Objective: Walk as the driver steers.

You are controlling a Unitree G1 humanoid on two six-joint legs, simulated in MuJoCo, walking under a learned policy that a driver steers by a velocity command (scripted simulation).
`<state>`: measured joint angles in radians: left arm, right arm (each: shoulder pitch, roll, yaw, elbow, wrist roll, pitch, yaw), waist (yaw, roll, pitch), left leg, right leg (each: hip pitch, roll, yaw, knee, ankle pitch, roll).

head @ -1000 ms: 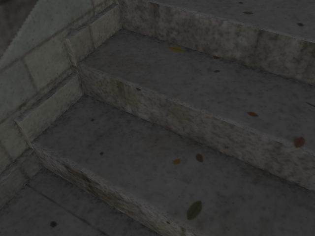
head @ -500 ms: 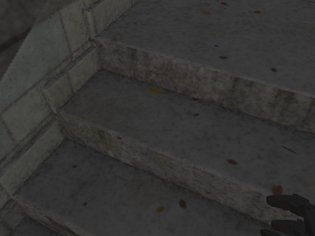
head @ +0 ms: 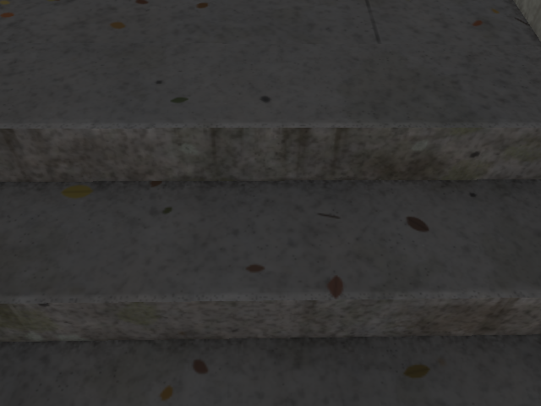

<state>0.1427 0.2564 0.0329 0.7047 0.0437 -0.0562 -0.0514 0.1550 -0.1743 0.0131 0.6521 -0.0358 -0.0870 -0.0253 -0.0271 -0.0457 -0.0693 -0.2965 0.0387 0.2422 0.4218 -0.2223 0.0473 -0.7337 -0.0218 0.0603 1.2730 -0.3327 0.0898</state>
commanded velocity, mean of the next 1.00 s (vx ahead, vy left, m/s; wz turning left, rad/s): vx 0.29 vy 0.00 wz -0.26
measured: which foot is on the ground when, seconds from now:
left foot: down 0.00-0.16, up 0.18-0.66, down 0.68-1.00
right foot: up 0.00-0.12, down 0.14-0.72, up 0.74-1.00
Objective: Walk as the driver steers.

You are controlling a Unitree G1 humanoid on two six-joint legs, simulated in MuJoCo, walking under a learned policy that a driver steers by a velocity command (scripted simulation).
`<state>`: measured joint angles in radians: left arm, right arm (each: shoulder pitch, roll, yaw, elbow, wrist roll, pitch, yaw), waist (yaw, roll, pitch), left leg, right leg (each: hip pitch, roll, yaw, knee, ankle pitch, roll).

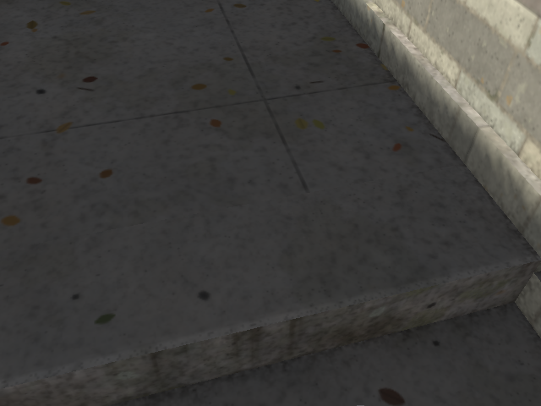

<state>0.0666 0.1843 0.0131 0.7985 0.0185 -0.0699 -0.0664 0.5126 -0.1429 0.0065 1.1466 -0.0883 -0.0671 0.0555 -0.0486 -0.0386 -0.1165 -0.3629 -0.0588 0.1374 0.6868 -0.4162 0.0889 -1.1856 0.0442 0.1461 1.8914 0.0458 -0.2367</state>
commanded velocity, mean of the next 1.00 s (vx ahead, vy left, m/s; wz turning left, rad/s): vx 0.50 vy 0.00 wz -0.01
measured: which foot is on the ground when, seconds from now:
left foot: down 0.00-0.34, up 0.36-0.76, down 0.78-1.00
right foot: up 0.00-0.28, down 0.30-0.84, up 0.86-1.00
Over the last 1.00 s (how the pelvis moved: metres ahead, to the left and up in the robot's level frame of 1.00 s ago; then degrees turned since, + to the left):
0.37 0.03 0.14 -13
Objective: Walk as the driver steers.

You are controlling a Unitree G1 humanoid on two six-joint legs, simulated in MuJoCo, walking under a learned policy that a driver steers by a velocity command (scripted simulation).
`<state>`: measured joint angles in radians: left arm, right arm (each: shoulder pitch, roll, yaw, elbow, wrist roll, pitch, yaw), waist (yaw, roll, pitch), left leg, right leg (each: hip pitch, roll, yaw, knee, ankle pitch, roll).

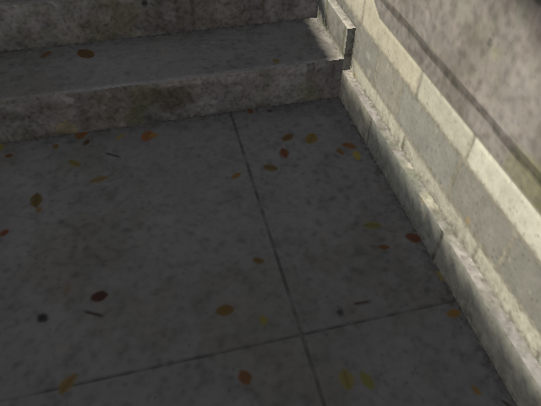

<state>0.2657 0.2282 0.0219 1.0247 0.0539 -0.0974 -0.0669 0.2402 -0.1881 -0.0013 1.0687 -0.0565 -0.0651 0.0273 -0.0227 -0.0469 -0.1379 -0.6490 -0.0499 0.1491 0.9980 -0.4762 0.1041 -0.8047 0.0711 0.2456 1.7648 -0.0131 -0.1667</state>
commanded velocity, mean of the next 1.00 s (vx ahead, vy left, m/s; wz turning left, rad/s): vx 0.13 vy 0.00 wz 0.00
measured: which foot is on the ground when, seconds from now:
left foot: down 0.00-0.38, up 0.40-0.62, down 0.64-1.00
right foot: up 0.00-0.32, down 0.34-1.00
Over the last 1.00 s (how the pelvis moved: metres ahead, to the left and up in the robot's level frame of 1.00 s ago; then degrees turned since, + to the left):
0.63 0.05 0.29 0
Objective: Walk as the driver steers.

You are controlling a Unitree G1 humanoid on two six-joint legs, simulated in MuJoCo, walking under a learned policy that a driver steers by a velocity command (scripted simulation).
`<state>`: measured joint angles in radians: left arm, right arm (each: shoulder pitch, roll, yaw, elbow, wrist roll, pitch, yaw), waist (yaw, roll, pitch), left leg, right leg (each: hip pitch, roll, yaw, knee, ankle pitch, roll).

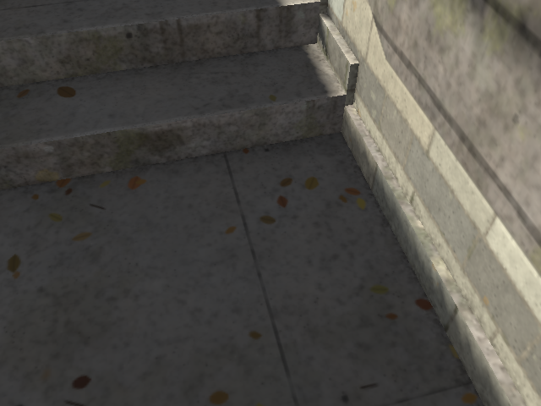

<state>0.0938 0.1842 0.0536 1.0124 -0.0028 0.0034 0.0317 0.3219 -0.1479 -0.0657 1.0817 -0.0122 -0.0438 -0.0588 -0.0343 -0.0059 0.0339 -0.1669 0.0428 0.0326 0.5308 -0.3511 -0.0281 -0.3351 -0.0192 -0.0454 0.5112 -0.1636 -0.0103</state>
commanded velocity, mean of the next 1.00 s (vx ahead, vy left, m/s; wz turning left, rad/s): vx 0.31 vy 0.00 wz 0.00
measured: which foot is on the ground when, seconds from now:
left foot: down 0.00-0.34, up 0.36-0.76, down 0.78-1.00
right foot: down 0.00-0.80, up 0.82-1.00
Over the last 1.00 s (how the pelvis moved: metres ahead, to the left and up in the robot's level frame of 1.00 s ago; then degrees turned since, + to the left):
0.25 -0.01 0.06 0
